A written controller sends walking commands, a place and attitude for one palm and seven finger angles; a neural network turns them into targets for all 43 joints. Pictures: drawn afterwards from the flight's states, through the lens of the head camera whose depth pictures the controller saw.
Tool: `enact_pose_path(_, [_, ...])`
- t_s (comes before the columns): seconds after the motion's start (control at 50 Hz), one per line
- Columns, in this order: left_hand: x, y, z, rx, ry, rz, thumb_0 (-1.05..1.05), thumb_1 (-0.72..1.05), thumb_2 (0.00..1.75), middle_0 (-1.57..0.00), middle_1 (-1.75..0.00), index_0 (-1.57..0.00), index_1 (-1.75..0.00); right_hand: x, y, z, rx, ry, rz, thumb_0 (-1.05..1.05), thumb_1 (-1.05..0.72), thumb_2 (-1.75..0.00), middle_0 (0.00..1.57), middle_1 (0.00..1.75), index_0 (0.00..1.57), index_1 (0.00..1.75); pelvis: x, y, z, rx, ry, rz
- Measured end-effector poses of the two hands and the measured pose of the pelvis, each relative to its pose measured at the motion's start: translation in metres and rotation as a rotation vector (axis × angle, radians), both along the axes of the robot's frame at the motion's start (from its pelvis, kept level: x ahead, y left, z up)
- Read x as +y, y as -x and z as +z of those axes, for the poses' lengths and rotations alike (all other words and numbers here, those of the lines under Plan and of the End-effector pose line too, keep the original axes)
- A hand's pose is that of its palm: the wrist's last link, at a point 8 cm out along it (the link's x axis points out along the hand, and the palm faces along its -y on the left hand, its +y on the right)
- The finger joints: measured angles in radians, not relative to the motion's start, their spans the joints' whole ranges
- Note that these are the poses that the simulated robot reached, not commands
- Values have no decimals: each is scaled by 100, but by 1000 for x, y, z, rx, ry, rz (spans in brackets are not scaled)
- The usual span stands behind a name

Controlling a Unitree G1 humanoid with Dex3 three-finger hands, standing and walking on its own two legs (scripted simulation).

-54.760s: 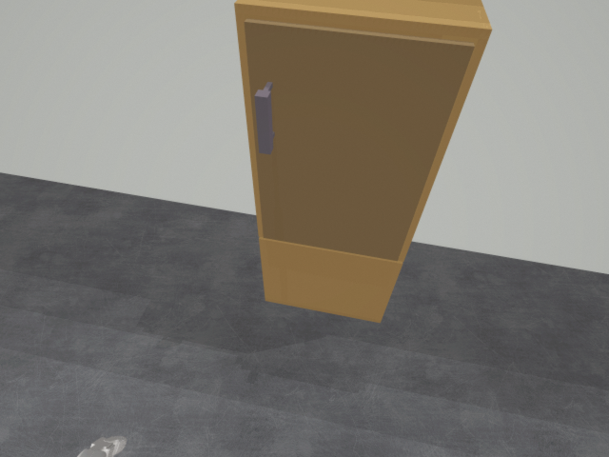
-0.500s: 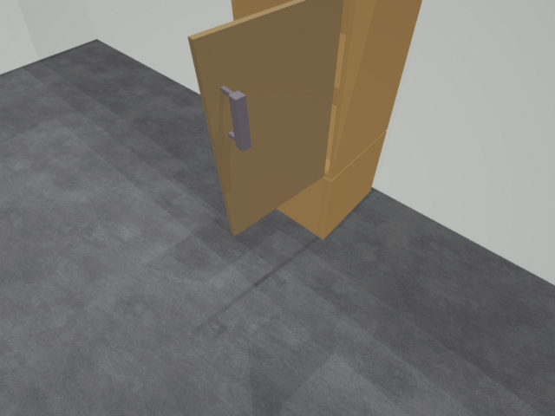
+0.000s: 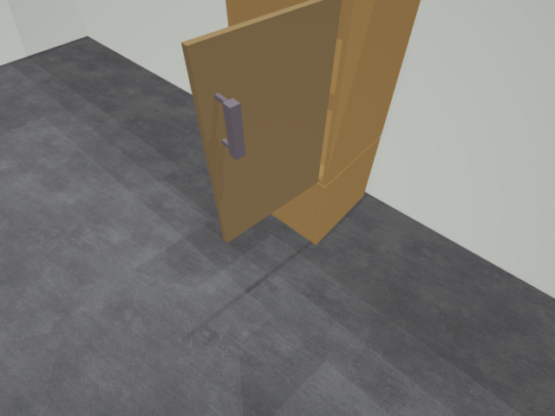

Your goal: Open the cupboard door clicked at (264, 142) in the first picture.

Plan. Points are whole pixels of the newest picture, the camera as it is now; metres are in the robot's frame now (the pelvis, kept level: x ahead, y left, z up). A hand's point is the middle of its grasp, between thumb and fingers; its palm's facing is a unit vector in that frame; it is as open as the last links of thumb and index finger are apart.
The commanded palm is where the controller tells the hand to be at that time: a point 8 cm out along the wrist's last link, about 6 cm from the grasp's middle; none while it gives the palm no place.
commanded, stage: look to check the result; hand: left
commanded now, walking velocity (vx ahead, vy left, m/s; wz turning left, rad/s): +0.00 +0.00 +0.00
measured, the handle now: (228, 126) +0.64 +0.14 +0.05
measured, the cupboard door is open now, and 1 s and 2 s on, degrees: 82 82 82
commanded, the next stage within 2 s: stand and wait in 0.46 s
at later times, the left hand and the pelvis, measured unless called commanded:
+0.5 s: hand out of the picture +0.08 +0.23 -0.16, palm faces -0.01 -0.95 -0.31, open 7.3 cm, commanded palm none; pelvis +0.02 +0.00 +0.00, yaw +0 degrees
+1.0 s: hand out of the picture +0.10 +0.23 -0.16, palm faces -0.03 -0.95 -0.32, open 7.3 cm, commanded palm none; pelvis +0.03 -0.01 +0.00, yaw +0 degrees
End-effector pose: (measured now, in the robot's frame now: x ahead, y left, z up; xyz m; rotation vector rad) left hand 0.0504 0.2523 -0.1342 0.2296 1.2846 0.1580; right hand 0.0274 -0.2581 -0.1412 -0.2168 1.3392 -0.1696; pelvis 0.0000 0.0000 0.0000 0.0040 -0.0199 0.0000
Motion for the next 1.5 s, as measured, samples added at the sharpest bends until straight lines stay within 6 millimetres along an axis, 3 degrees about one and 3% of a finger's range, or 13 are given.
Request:
enact_pose_path(0.22, [15, -2, 6, 21, -44, 14, 0, 91, 90, -20, -30, -20, -30, -7, -26, 1, -25, 8, 20, 0, -91, -90, 20, 30, 20, 30, -2, -10, 1, 5, 1, 2])
enact_pose_path(0.5, [18, -29, 11, -26, -56, -4, 0, 91, 90, -20, -30, -20, -30, -19, -50, 7, -62, 32, 33, 0, -91, -90, 20, 30, 20, 30, -4, -19, 2, 6, 1, 3])
enact_pose_path(0.84, [19, -49, 13, -49, -63, -27, 0, 91, 90, -20, -30, -21, -30, -29, -51, 11, -53, 53, 27, 0, -91, -90, 20, 30, 20, 30, -6, -25, 2, 9, 1, -2])
enact_pose_path(1.5, [20, -50, 14, -49, -67, -30, 0, 91, 90, -20, -30, -21, -30, -35, -61, 14, -71, 63, 30, 0, -90, -90, 20, 30, 21, 30, -9, -28, 2, 8, 2, -4])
